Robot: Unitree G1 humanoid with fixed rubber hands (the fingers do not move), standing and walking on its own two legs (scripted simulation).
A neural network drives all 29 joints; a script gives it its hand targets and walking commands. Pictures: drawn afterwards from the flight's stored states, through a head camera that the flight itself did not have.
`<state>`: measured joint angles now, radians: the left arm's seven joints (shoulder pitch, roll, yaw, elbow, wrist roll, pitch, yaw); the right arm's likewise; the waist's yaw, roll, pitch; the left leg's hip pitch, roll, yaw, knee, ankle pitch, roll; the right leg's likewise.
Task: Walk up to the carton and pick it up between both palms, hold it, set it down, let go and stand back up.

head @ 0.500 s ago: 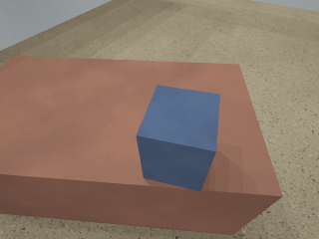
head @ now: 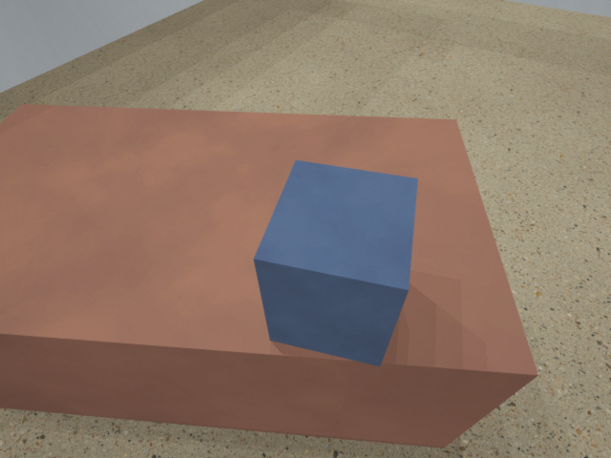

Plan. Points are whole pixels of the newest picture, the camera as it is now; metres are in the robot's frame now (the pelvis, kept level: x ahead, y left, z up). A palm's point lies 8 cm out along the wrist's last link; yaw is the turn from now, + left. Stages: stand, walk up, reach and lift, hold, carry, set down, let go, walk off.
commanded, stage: stand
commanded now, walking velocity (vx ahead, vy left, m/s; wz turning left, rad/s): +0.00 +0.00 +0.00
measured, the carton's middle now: (338, 265) +0.42 -0.02 -0.04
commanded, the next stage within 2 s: none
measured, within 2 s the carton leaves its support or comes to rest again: neither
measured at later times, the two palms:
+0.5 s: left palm out of the picture -0.05 +0.21 -0.14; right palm out of the picture -0.01 -0.20 -0.15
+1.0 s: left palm out of the picture -0.05 +0.22 -0.14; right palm out of the picture -0.01 -0.20 -0.15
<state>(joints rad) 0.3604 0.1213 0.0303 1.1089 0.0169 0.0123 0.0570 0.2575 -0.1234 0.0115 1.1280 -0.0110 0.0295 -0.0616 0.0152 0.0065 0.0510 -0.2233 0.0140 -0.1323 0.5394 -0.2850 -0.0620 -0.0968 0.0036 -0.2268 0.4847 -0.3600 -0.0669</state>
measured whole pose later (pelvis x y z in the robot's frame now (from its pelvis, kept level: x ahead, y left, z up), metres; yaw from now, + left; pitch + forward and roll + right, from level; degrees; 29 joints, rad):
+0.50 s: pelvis +0.00 +0.00 +0.00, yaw -1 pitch -2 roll +0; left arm 0.35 0.11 0.03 1.13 0.02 0.01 0.06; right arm 0.26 -0.12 0.00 1.13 -0.01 0.03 -0.07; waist 0.02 0.01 0.07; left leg -0.21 0.03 -0.11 0.54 -0.28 -0.06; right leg -0.09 0.01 -0.22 0.47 -0.35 -0.06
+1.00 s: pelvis +0.00 +0.01 +0.00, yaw -1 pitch -2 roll -1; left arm 0.35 0.11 0.03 1.13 0.02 0.00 0.06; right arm 0.27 -0.11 0.00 1.13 -0.01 0.03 -0.06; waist 0.02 0.01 0.07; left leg -0.21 0.02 -0.09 0.53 -0.28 -0.05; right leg -0.09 0.00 -0.21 0.47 -0.34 -0.05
